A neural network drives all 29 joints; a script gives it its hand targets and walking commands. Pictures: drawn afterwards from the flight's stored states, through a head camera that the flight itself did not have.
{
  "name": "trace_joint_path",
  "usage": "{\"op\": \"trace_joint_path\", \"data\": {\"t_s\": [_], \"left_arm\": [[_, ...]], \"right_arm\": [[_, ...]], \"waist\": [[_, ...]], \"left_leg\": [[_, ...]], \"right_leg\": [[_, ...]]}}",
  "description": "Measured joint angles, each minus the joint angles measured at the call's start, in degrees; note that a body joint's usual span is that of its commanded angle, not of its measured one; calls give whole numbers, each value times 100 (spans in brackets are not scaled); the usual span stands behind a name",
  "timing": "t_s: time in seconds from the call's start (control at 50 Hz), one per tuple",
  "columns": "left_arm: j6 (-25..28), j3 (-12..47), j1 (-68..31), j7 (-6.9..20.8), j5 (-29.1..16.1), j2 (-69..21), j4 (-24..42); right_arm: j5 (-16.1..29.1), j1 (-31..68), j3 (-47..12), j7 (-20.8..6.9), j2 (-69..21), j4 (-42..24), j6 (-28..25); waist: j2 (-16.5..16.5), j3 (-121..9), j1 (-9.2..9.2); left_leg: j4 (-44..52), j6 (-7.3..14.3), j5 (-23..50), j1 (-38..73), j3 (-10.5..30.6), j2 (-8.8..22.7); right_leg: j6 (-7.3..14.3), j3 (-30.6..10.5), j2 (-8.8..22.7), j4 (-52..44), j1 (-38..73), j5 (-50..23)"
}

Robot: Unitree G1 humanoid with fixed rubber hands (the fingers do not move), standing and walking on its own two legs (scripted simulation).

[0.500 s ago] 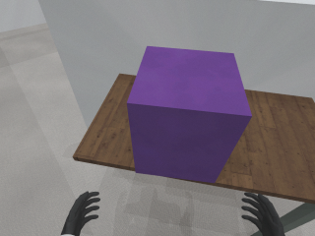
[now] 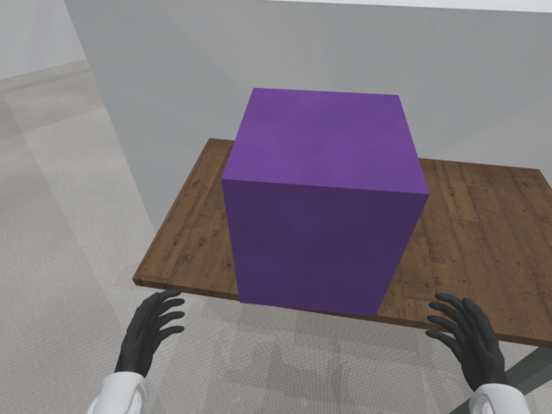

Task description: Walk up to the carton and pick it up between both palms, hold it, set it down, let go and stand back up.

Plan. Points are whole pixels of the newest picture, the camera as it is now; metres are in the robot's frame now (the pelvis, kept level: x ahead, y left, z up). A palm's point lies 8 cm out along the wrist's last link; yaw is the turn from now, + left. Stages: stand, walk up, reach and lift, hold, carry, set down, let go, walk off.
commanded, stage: reach and lift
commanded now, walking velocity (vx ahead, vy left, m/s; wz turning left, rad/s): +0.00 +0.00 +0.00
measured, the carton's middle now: (315, 203) +0.44 -0.01 +0.07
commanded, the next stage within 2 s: none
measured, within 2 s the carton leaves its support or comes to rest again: neither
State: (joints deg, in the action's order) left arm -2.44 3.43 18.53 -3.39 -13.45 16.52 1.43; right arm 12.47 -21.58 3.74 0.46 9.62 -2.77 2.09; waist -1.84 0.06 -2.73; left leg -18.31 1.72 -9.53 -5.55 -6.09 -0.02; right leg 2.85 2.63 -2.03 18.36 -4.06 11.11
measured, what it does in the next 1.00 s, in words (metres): stands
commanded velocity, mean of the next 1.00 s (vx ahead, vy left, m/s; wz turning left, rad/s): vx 0.00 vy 0.00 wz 0.00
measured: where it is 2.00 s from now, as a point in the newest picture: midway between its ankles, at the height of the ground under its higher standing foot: outside the picture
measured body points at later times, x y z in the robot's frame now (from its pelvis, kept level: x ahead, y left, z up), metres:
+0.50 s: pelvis +0.00 +0.00 +0.00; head +0.00 +0.00 +0.45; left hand +0.28 +0.22 +0.09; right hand +0.27 -0.22 +0.09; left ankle +0.01 +0.10 -0.75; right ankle -0.01 -0.09 -0.75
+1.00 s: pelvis +0.00 -0.01 +0.00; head -0.01 +0.00 +0.45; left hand +0.35 +0.21 +0.14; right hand +0.32 -0.24 +0.14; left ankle +0.01 +0.10 -0.75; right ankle -0.01 -0.09 -0.75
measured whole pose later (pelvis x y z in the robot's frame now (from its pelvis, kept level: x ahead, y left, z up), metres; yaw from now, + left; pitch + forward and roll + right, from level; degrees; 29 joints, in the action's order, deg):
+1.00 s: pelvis +0.00 -0.01 +0.00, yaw -1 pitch -1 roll +1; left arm -39.1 -12.1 -17.9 -0.4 -12.2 17.5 2.8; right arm 24.6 13.9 0.9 5.9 21.0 1.0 25.9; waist -2.7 -1.4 1.9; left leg -17.5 0.6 -8.6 -8.3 -5.3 0.6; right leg 3.7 0.9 -3.4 18.5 -7.6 10.3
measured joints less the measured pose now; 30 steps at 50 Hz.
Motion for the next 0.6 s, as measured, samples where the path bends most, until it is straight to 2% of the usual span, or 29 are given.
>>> {"op": "trace_joint_path", "data": {"t_s": [0.1, 0.3, 0.6], "left_arm": [[-468, -89, -300, 0, -2, -36, 166], [-1639, -454, -814, 39, -59, -48, 923], [-2672, -1077, -1761, 238, -46, -38, 1090]], "right_arm": [[52, 266, 39, 63, 28, -105, 360], [365, 772, 89, 205, 390, -613, 1093], [816, 1709, -97, 402, 808, -773, 1818]], "waist": [[4, 7, 11], [22, 26, 51], [24, -3, 227]], "left_leg": [[29, -2, 16, 26, 0, -9], [71, -23, 31, -28, -23, 14], [138, -70, 53, -114, 19, 43]], "right_leg": [[2, -24, 1, 15, 1, 3], [12, -96, -36, -36, -68, -39], [46, -138, -92, -124, -151, -77]]}}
